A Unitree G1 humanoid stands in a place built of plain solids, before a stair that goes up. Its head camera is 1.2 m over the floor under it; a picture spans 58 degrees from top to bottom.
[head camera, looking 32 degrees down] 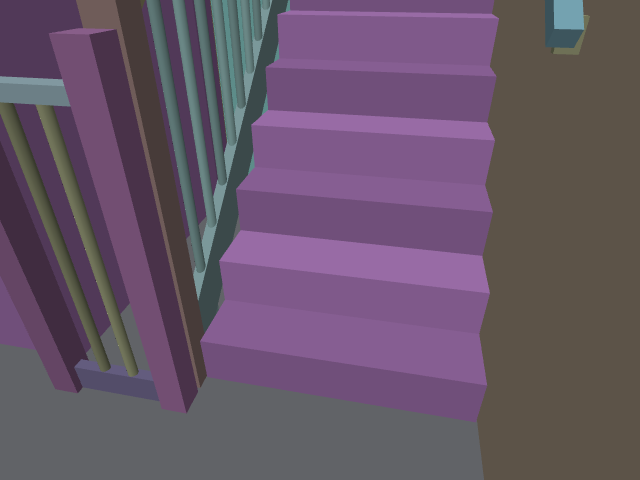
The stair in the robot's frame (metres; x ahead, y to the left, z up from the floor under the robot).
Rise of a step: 0.17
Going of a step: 0.21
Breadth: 0.90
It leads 11 degrees to the right of straight ahead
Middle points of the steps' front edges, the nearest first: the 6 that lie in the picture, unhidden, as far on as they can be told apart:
0.93 -0.05 0.17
1.14 -0.09 0.35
1.35 -0.13 0.52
1.56 -0.17 0.69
1.77 -0.22 0.87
1.98 -0.26 1.04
